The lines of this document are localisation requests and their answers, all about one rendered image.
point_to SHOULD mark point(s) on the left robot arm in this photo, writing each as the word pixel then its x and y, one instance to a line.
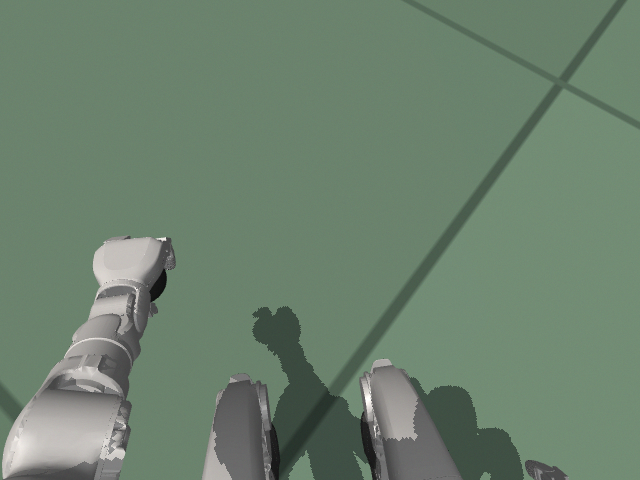
pixel 75 426

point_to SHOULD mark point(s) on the right robot foot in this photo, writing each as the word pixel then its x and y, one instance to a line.
pixel 368 447

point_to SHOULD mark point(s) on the right robot hand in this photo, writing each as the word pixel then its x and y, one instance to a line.
pixel 541 471

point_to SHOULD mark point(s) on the left robot hand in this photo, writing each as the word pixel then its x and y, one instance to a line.
pixel 137 259

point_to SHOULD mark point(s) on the ball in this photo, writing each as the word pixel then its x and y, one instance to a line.
pixel 159 286

